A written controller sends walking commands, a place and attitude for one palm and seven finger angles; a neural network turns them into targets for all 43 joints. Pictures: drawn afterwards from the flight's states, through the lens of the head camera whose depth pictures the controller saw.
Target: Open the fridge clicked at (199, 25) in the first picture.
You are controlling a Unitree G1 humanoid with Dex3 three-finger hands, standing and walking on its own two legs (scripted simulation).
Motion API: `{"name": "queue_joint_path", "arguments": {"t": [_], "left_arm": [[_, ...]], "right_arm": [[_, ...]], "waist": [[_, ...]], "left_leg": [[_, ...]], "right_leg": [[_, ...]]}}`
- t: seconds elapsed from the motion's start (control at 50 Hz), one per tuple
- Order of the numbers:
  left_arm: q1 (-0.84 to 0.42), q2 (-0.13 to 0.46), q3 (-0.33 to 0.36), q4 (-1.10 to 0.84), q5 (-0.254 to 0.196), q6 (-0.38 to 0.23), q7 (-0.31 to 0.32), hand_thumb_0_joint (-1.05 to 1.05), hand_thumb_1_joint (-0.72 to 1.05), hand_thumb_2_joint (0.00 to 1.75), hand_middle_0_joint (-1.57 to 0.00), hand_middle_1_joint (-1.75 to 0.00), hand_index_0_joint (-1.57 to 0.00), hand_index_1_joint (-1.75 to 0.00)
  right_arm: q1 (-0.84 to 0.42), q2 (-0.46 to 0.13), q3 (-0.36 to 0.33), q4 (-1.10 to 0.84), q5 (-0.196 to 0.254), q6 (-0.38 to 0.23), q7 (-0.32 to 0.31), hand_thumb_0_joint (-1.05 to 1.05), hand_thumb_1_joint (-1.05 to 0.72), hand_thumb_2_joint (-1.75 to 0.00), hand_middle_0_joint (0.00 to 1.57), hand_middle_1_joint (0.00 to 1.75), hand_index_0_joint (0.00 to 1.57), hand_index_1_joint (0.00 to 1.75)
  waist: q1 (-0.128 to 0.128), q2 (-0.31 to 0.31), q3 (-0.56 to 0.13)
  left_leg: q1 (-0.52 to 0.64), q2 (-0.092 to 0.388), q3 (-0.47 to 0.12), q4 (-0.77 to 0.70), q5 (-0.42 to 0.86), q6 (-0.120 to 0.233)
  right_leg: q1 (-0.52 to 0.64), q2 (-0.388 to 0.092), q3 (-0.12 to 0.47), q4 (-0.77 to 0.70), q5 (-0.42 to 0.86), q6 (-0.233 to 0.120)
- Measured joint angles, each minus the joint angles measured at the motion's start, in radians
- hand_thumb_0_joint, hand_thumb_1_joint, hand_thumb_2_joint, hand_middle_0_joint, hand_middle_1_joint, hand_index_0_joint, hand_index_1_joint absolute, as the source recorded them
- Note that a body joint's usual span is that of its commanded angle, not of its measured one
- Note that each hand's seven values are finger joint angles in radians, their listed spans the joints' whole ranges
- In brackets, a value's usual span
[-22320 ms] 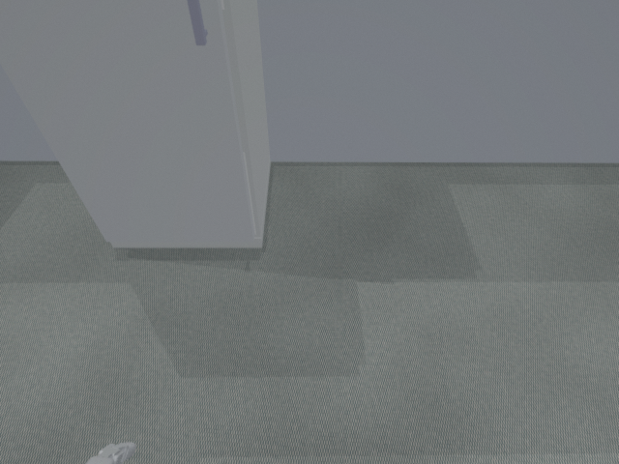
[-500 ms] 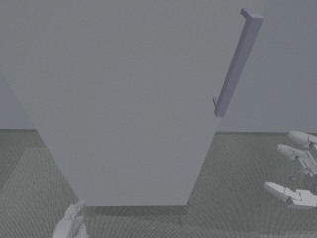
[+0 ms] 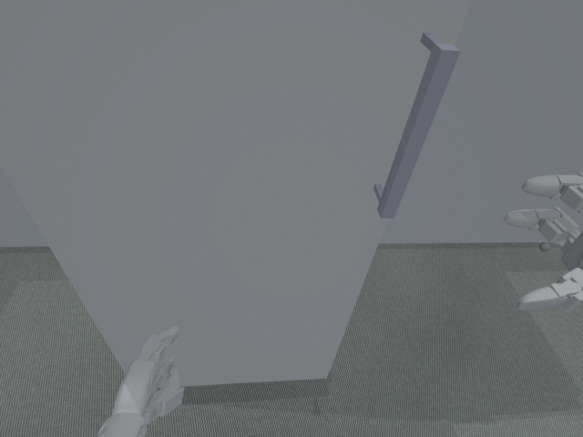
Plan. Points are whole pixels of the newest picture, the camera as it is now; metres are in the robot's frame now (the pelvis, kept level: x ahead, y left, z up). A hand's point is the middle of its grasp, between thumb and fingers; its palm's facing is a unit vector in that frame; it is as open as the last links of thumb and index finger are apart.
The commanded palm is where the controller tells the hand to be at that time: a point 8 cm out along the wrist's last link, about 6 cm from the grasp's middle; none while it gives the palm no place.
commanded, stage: raise the hand to about handle height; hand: right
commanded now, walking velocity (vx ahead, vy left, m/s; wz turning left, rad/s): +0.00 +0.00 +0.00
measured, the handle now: (405, 136) +0.44 -0.14 +0.24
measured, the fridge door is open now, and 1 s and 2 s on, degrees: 0 0 0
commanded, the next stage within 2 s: move the hooked fingers beside the handle in 0.64 s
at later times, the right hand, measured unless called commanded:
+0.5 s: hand (582, 205) +0.28 -0.27 +0.27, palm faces +0.08 +0.99 -0.13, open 13.9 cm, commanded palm +0.25 -0.31 +0.27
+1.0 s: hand (567, 209) +0.30 -0.29 +0.24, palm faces +0.10 +0.99 -0.14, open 14.0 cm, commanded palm +0.26 -0.31 +0.26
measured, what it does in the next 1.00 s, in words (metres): stands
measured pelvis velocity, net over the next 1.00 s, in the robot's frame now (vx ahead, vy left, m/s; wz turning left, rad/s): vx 0.00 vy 0.00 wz -0.01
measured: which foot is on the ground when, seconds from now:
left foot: down 0.00-1.00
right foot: down 0.00-1.00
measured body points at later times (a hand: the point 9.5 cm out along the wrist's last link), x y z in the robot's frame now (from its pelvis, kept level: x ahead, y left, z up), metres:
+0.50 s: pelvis +0.01 +0.00 +0.00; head -0.04 +0.02 +0.45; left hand +0.20 +0.23 -0.06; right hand +0.27 -0.33 +0.27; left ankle +0.01 +0.11 -0.74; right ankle -0.02 -0.12 -0.74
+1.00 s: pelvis +0.00 +0.00 +0.00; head -0.02 +0.03 +0.45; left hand +0.21 +0.22 -0.07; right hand +0.29 -0.34 +0.25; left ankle +0.01 +0.11 -0.74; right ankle -0.02 -0.12 -0.74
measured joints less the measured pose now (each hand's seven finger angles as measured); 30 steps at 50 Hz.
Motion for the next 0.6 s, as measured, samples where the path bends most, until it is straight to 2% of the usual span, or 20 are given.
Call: {"name": "queue_joint_path", "arguments": {"t": [0.12,0.18,0.24,0.28,0.34,0.4,0.44,0.5,0.54,0.6], "left_arm": [[0.021,-0.003,-0.007,0.027,0.001,0.008,-0.005,0.02,0.9,0.9,-0.21,-0.3,-0.21,-0.3],[0.02,0.009,-0.004,0.037,-0.008,0.013,-0.008,0.02,0.9,0.9,-0.21,-0.3,-0.21,-0.3],[0.016,0.029,0.008,0.026,-0.018,0.027,-0.014,0.02,0.9,0.9,-0.21,-0.3,-0.21,-0.3],[0.013,0.044,0.017,0.014,-0.022,0.038,-0.017,0.02,0.9,0.9,-0.21,-0.3,-0.21,-0.3],[0.008,0.055,0.024,0.004,-0.021,0.052,-0.018,0.02,0.9,0.9,-0.2,-0.3,-0.21,-0.3],[0.014,0.045,0.023,0.0,-0.009,0.049,-0.015,0.02,0.9,0.9,-0.2,-0.3,-0.21,-0.3],[0.022,0.031,0.02,0.0,-0.002,0.04,-0.014,0.02,0.9,0.9,-0.2,-0.3,-0.21,-0.3],[0.03,0.017,0.018,0.003,-0.004,0.023,-0.013,0.02,0.9,0.9,-0.2,-0.3,-0.2,-0.3],[0.025,0.018,0.015,0.01,-0.01,0.018,-0.011,0.02,0.9,0.9,-0.2,-0.3,-0.2,-0.3],[0.016,0.026,0.014,0.009,-0.017,0.017,-0.008,0.02,0.9,0.9,-0.2,-0.3,-0.21,-0.3]], "right_arm": [[-0.089,-0.06,-0.077,0.014,0.033,-0.019,0.027,-0.01,0.49,-0.31,0.3,1.19,0.3,1.2],[-0.193,-0.109,-0.095,0.123,0.013,0.005,0.023,-0.01,0.5,-0.3,0.3,1.2,0.3,1.2],[-0.239,-0.139,-0.075,0.208,-0.017,0.045,0.022,-0.01,0.5,-0.3,0.3,1.2,0.3,1.2],[-0.22,-0.133,-0.051,0.212,-0.028,0.075,0.034,-0.01,0.5,-0.3,0.3,1.2,0.3,1.2],[-0.147,-0.09,-0.031,0.148,-0.014,0.097,0.062,-0.01,0.5,-0.3,0.29,1.2,0.29,1.2],[-0.072,-0.043,-0.046,0.046,0.019,0.067,0.073,-0.01,0.5,-0.3,0.3,1.2,0.3,1.2],[-0.048,-0.036,-0.071,-0.006,0.034,0.031,0.057,-0.02,0.5,-0.3,0.3,1.2,0.3,1.2],[-0.088,-0.05,-0.108,0.007,0.034,0.005,0.017,-0.02,0.5,-0.3,0.3,1.2,0.31,1.2],[-0.146,-0.07,-0.114,0.07,0.016,0.022,-0.005,-0.02,0.5,-0.3,0.3,1.2,0.31,1.2],[-0.206,-0.095,-0.078,0.151,-0.028,0.062,-0.023,-0.01,0.5,-0.3,0.3,1.2,0.3,1.2]], "waist": [[0.005,0.007,-0.026],[0.007,0.005,-0.03],[0.011,-0.005,-0.024],[0.016,-0.012,-0.019],[0.026,-0.015,-0.011],[0.033,0.0,-0.018],[0.033,0.013,-0.029],[0.022,0.021,-0.036],[0.013,0.016,-0.032],[0.004,0.002,-0.021]], "left_leg": [[0.03,-0.009,0.001,-0.022,0.001,0.004],[0.025,-0.007,0.005,-0.02,0.001,0.005],[0.003,-0.003,0.003,-0.013,0.005,0.004],[-0.014,0.0,-0.001,-0.006,0.007,0.002],[-0.024,0.003,-0.01,0.0,0.008,0.0],[-0.014,0.0,-0.017,-0.001,0.004,0.0],[-0.001,-0.006,-0.019,-0.005,0.0,0.002],[0.016,-0.011,-0.016,-0.007,-0.004,0.005],[0.02,-0.01,-0.01,-0.008,-0.003,0.005],[0.008,-0.002,-0.001,-0.005,0.0,0.002]], "right_leg": [[0.03,-0.007,0.0,-0.021,0.0,0.005],[0.024,-0.006,0.004,-0.019,0.002,0.007],[0.003,-0.003,0.003,-0.015,0.007,0.006],[-0.011,0.001,-0.001,-0.013,0.011,0.003],[-0.014,0.004,-0.009,-0.014,0.012,-0.001],[0.001,0.001,-0.016,-0.02,0.008,-0.001],[0.014,-0.004,-0.018,-0.02,0.002,0.001],[0.027,-0.01,-0.015,-0.016,-0.005,0.006],[0.026,-0.009,-0.01,-0.011,-0.006,0.006],[0.01,-0.001,0.0,-0.007,0.001,0.003]]}}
